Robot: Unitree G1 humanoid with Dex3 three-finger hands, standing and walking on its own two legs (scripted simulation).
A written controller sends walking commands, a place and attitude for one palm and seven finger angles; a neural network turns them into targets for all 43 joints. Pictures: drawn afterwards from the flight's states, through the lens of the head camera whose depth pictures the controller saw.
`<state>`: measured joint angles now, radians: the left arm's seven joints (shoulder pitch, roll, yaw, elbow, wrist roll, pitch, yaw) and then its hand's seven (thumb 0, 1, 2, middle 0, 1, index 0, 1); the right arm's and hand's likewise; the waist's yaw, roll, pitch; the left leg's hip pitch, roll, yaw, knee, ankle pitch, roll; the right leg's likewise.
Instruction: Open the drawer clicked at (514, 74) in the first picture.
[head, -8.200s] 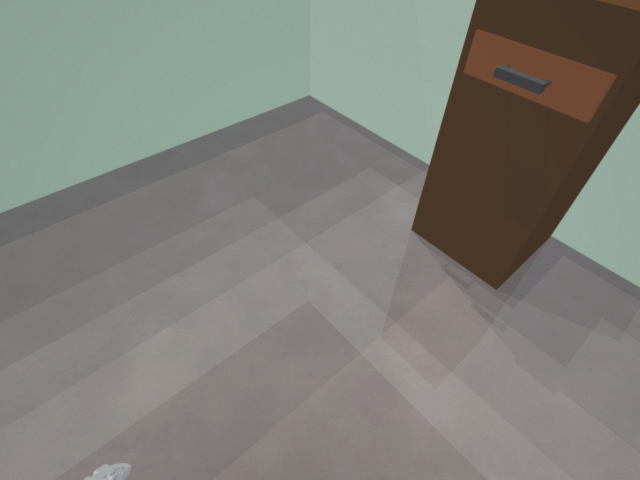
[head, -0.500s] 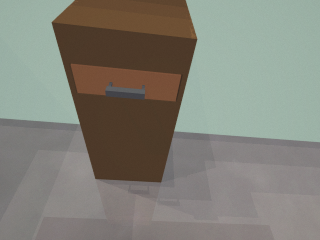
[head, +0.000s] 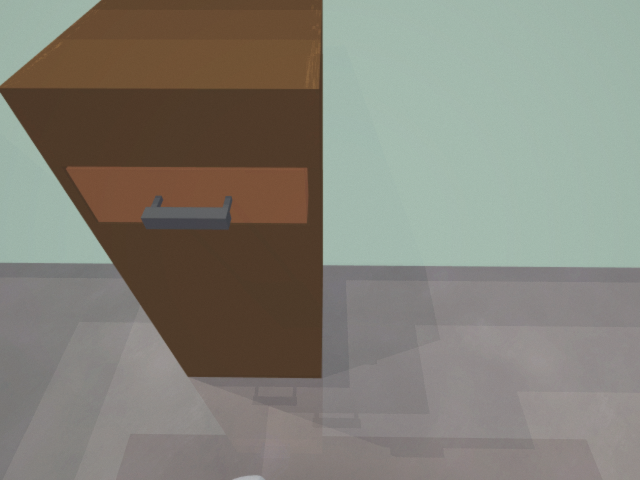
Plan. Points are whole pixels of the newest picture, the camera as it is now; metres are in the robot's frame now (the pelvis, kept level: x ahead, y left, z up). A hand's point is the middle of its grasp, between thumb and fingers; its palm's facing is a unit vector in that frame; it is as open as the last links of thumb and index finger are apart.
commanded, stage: come to a stop and stand still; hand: left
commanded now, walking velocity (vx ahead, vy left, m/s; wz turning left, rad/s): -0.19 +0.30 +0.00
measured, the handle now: (190, 209) +0.53 +0.23 +0.02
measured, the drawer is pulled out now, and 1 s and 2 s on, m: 0.00 0.00 0.00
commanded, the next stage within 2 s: none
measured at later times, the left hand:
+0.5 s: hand out of the picture +0.00 +0.19 -0.18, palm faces +0.07 -0.98 -0.20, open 7.3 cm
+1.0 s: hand out of the picture -0.03 +0.14 -0.18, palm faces +0.02 -0.99 -0.15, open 7.3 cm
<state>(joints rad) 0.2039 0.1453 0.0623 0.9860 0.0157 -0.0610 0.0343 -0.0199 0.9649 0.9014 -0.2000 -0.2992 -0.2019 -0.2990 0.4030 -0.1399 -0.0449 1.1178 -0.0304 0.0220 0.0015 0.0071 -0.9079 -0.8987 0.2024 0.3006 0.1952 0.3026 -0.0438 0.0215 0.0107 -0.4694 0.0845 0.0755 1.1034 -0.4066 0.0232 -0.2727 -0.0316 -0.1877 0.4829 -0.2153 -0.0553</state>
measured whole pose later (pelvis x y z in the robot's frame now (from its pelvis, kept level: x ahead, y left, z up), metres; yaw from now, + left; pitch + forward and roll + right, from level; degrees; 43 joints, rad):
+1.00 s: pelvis -0.02 -0.01 +0.00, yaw -1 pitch -2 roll +0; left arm 0.34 0.12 0.00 1.10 0.01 0.00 0.03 0.00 0.92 0.90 -0.20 -0.30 -0.20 -0.30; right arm 0.36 -0.15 0.00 1.14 -0.02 0.03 -0.02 0.00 -0.91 -0.90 0.20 0.30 0.19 0.30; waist -0.02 -0.01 0.00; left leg -0.28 0.03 0.09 0.42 -0.12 0.02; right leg -0.12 0.00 -0.08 0.46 -0.31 -0.03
